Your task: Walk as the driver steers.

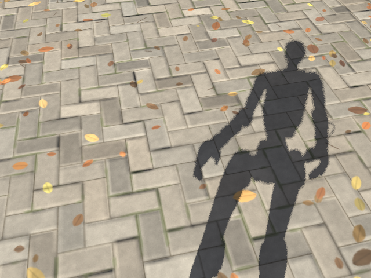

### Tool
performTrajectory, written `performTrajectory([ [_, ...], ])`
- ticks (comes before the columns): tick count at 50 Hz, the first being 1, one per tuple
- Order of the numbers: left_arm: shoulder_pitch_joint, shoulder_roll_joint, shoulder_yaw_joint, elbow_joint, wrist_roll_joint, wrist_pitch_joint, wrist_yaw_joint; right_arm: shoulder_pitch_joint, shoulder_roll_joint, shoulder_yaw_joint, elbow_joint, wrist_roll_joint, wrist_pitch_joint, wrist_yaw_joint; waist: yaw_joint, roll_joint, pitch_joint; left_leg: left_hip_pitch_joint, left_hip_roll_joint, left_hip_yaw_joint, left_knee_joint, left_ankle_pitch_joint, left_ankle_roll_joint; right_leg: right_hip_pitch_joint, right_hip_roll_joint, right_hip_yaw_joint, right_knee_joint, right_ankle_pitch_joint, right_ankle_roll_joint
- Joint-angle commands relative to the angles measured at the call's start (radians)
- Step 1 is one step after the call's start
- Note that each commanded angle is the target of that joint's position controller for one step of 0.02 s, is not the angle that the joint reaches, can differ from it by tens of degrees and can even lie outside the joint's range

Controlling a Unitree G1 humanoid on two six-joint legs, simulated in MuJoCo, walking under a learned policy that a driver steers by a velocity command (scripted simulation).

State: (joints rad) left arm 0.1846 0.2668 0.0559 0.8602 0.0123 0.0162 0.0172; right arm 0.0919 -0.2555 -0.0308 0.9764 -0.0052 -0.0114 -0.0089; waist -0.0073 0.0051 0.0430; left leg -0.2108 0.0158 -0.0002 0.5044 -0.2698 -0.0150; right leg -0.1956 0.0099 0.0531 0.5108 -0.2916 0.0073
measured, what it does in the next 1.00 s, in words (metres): stands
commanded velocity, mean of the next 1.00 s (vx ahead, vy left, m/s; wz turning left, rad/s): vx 0.00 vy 0.00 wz -0.01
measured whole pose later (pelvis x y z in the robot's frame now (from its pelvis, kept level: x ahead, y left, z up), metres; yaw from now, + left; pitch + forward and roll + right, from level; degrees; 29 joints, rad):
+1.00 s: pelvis +0.00 +0.00 +0.00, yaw +1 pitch -1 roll +0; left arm 0.24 0.21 0.01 1.08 0.00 0.00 0.04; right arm 0.22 -0.22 -0.01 1.10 0.00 0.00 -0.04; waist -0.01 0.00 0.04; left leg -0.22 0.02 -0.01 0.50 -0.26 -0.01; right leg -0.19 0.01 0.04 0.50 -0.28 0.01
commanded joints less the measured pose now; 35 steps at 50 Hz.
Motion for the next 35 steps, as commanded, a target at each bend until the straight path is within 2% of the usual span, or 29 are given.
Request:
performTrajectory([
  [1,-0.017,0.111,0.018,-0.032,-0.001,-0.023,0.005,-0.01,-0.121,-0.024,-0.025,0.0,-0.001,-0.008,-0.013,-0.043,-0.049,0.04,0.037,-0.029,-0.059,0.145,0.029,-0.023,-0.055,0.053,-0.092,0.197,-0.03],
  [9,0.002,0.104,0.006,0.024,-0.003,-0.03,0.012,0.003,-0.121,-0.022,0.025,0.001,0.003,-0.013,-0.007,-0.015,-0.033,0.031,0.029,-0.024,-0.072,0.134,0.015,-0.018,-0.048,0.043,-0.099,0.171,-0.032],
  [18,0.013,0.089,-0.004,0.077,-0.006,-0.029,0.014,0.041,-0.118,-0.017,0.068,0.002,0.003,-0.022,-0.006,-0.011,-0.027,0.022,0.024,-0.021,-0.078,0.128,0.011,-0.014,-0.037,0.026,-0.104,0.16,-0.032],
  [35,0.049,0.07,-0.018,0.155,-0.01,-0.028,0.019,0.117,-0.092,-0.005,0.1,0.003,0.003,-0.031,-0.003,-0.007,-0.011,0.01,0.016,-0.016,-0.082,0.123,0.015,-0.029,-0.024,0.006,-0.108,0.146,-0.025],
])
Keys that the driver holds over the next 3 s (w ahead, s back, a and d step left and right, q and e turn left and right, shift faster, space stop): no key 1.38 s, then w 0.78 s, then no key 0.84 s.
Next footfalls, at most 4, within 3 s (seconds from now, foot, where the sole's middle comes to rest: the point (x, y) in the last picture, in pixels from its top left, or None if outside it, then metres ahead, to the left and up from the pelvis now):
2.06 left None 0.46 0.12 -0.77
2.52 right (222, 252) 0.60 -0.10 -0.77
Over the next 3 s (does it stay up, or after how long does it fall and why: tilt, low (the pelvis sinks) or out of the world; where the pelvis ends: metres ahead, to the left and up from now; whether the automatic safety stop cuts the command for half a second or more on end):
stays up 0.50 0.01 -0.01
